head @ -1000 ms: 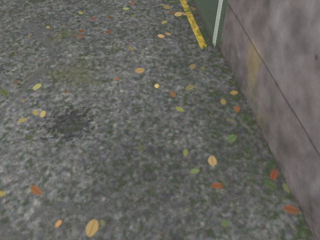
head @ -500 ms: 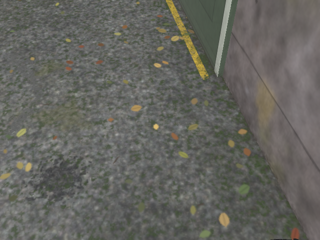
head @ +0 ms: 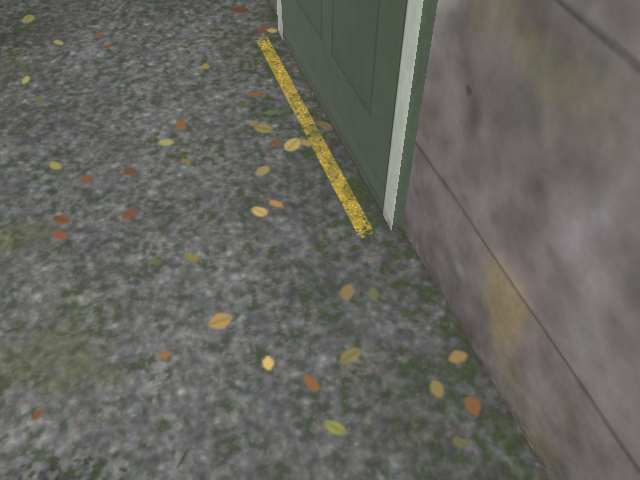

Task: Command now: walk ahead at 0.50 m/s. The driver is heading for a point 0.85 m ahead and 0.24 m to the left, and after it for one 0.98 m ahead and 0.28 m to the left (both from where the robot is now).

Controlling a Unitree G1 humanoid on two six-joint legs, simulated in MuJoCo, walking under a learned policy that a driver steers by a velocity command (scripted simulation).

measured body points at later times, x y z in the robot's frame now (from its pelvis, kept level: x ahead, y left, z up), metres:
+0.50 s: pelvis +0.26 +0.04 +0.00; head +0.29 +0.04 +0.45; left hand +0.19 +0.28 -0.14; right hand +0.48 -0.18 -0.10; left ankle +0.40 +0.15 -0.72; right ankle +0.13 -0.10 -0.74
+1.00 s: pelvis +0.52 +0.09 +0.00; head +0.54 +0.10 +0.45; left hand +0.71 +0.32 -0.11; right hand +0.47 -0.16 -0.14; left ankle +0.40 +0.14 -0.74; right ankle +0.67 -0.03 -0.71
